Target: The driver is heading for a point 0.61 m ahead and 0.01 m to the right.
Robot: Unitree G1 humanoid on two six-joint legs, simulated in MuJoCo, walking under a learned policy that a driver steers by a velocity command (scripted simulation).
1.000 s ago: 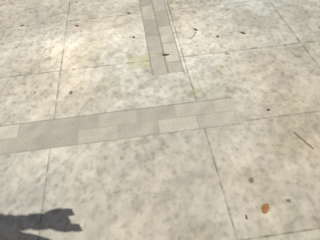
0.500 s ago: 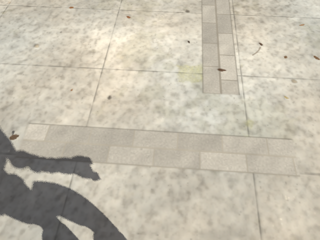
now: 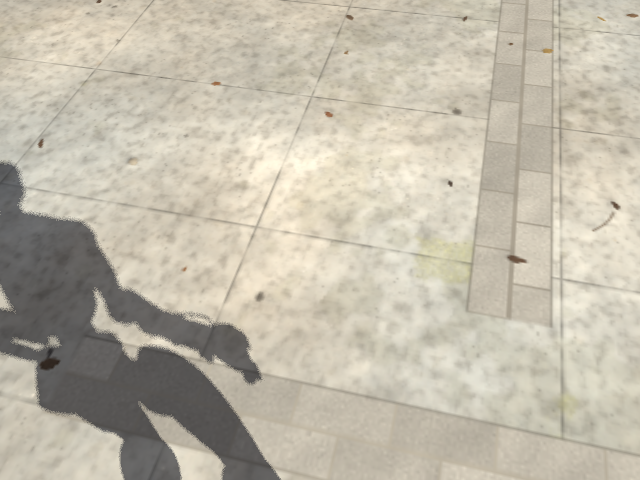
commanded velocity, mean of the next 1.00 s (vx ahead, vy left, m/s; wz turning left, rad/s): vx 0.45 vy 0.00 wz -0.03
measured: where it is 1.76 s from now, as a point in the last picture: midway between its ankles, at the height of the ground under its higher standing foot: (333, 429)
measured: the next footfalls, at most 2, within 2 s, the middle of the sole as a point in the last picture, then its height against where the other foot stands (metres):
left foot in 0.38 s outside the picture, level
right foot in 0.88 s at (391, 410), level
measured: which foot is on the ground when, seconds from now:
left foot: up 0.00-0.36, down 0.38-0.90, up 0.92-1.00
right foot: down 0.00-0.38, up 0.40-0.86, down 0.88-1.00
